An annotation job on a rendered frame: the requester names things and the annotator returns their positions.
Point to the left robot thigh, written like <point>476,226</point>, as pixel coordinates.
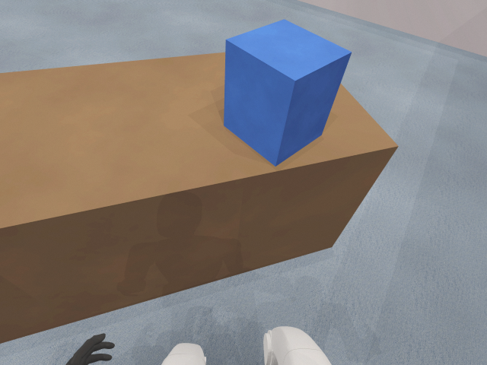
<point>185,354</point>

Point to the right robot thigh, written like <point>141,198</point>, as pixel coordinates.
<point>286,345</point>

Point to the robot thigh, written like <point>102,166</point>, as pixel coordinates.
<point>286,345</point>
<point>185,354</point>

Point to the carton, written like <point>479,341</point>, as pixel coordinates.
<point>279,87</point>

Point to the pedestal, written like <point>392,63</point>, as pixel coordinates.
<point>119,184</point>

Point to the robot left hand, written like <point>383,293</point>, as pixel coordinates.
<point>84,356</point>

